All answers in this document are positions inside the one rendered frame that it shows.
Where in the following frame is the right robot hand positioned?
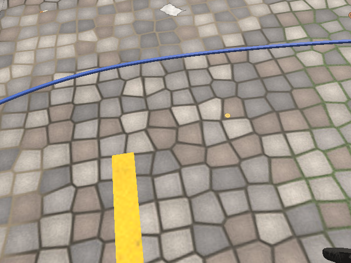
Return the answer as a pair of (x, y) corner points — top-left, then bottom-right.
(322, 248), (351, 263)

